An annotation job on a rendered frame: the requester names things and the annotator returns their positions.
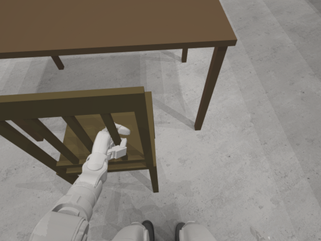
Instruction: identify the table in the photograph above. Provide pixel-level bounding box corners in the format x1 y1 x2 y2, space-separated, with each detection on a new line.
0 0 237 142

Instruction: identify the robot left thigh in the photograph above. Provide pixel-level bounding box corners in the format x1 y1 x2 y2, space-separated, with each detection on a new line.
112 225 149 241

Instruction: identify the robot right hand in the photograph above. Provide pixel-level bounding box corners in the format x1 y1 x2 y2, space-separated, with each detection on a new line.
250 226 270 241

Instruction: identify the left robot forearm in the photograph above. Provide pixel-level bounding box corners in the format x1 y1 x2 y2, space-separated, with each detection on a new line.
29 153 108 241

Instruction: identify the left robot upper arm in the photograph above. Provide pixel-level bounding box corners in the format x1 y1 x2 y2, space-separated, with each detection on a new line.
32 211 89 241

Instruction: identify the chair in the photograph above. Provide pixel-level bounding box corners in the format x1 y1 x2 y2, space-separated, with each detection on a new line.
0 86 159 193

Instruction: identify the robot thigh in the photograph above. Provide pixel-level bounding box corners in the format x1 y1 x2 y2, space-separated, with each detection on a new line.
112 225 149 241
179 224 216 241

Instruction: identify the robot right thigh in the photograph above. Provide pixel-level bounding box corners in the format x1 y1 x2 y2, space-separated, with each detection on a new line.
179 224 216 241

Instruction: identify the robot left hand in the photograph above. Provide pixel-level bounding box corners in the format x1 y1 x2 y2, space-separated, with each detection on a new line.
92 124 130 160

